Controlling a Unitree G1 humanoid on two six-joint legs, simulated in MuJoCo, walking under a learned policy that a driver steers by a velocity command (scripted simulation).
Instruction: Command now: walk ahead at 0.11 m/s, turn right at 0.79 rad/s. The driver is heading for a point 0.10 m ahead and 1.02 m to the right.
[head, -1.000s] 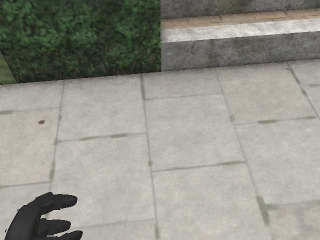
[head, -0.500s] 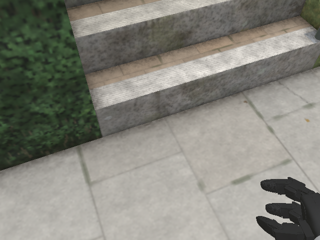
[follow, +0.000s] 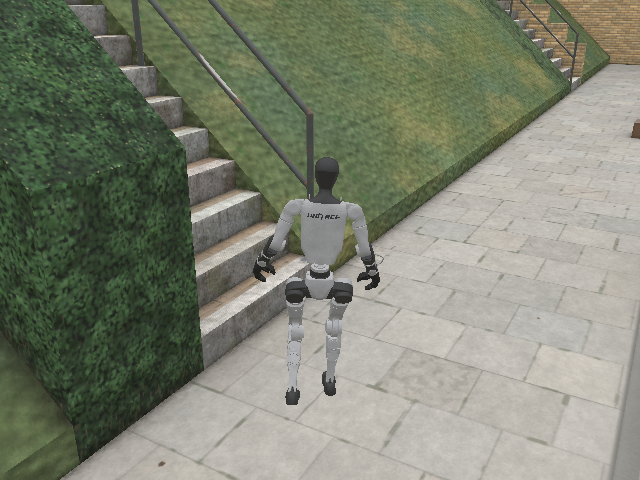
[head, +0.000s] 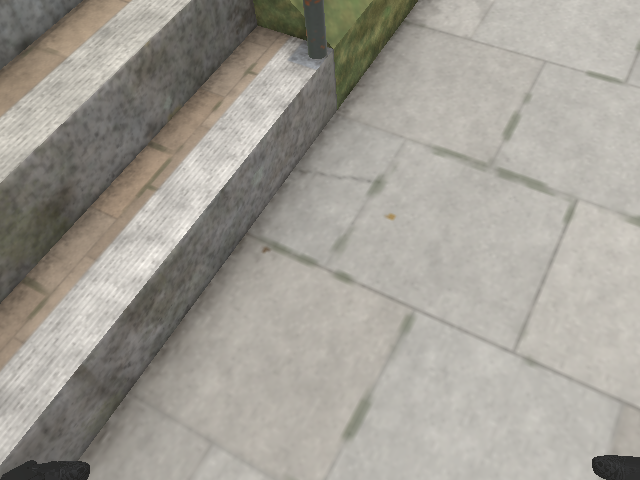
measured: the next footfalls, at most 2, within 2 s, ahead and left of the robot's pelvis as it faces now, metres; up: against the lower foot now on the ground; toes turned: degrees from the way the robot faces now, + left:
left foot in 0.32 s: +0.21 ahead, +0.17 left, +0.00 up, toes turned -9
right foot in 0.78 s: +0.55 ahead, -0.10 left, +0.00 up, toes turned -23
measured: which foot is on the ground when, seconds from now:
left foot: up 0.00-0.30, down 0.32-0.80, up 0.82-1.00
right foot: down 0.00-0.30, up 0.32-0.76, down 0.78-1.00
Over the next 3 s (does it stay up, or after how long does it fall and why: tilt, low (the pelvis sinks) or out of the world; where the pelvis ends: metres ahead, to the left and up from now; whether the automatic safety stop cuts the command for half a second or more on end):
stays up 0.97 -1.69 0.01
